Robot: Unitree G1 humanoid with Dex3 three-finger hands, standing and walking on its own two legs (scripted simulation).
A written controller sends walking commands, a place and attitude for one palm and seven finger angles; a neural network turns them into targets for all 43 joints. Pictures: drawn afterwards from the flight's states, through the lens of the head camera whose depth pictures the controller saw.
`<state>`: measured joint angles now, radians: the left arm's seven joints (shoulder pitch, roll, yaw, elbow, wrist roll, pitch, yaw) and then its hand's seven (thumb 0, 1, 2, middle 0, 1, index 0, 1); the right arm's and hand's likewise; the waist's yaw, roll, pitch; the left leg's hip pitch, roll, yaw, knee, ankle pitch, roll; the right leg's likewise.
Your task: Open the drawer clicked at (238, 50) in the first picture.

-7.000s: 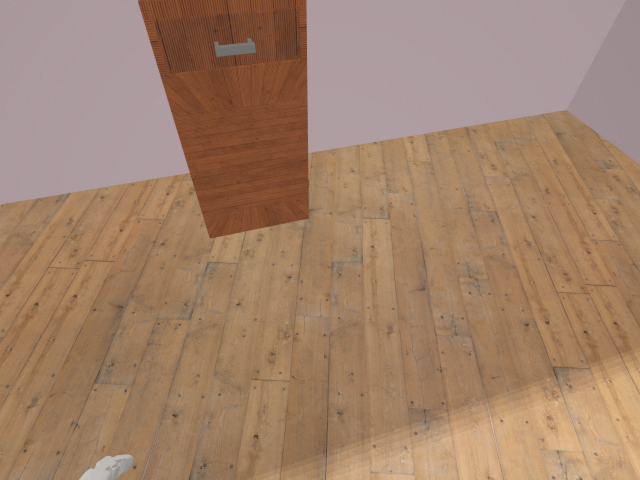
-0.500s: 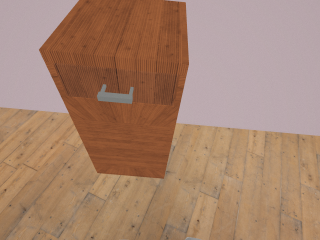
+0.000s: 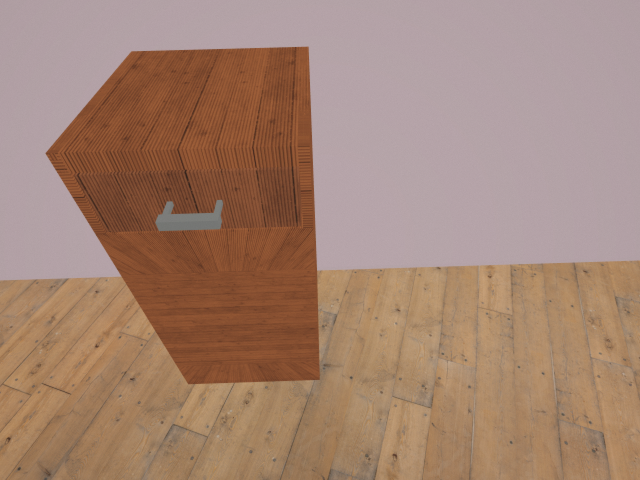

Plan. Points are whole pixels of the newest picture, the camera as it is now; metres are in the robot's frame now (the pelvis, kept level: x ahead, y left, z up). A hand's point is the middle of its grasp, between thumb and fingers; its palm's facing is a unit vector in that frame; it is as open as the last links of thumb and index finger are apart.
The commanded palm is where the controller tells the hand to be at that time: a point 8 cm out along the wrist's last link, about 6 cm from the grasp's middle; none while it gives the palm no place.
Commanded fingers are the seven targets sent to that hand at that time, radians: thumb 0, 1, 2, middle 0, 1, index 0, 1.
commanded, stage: come to a stop and stand still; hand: left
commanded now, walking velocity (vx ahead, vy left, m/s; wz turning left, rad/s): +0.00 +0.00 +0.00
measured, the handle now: (191, 213) +0.55 +0.25 +0.01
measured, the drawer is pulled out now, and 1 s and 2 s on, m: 0.00 0.00 0.00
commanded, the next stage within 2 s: look again from close up in 0.98 s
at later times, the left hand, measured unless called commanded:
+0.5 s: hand out of the picture +0.01 +0.14 -0.18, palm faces +0.07 -0.98 -0.17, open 7.4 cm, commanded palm none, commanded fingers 0.00 0.90 0.90 -0.20 -0.30 -0.20 -0.30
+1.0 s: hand out of the picture +0.04 +0.16 -0.18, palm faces +0.05 -0.97 -0.22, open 7.4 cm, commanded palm none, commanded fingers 0.00 0.90 0.90 -0.20 -0.30 -0.20 -0.30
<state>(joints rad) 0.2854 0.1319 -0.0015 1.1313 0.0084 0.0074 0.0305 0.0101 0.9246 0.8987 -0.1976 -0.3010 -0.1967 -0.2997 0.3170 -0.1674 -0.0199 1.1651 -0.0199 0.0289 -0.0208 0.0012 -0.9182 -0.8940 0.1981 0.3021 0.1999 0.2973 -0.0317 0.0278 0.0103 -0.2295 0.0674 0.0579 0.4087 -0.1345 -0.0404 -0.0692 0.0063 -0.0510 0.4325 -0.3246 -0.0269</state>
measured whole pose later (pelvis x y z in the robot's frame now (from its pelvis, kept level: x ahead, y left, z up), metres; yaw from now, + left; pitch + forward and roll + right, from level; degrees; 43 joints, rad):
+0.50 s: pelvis +0.04 -0.01 +0.00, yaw +0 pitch -1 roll +1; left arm 0.33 0.09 0.00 1.14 0.01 -0.01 0.04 0.00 0.91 0.90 -0.20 -0.30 -0.20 -0.30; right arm 0.27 -0.12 -0.01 1.18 -0.02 0.01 -0.05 0.02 -0.93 -0.89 0.20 0.30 0.20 0.30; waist 0.00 0.00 0.03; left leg -0.23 0.07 0.05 0.45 -0.21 -0.06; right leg -0.03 0.01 -0.06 0.42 -0.37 -0.04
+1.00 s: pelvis +0.06 -0.01 +0.00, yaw +0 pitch -1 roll +2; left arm 0.30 0.14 0.01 1.12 0.01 0.00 0.05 0.00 0.91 0.90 -0.20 -0.30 -0.20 -0.30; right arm 0.23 -0.16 0.00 1.15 -0.01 0.01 -0.05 0.00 -0.93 -0.89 0.20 0.30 0.20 0.30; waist 0.00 0.00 0.04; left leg -0.18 0.06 0.06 0.44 -0.24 -0.06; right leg 0.01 0.00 -0.05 0.40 -0.40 -0.03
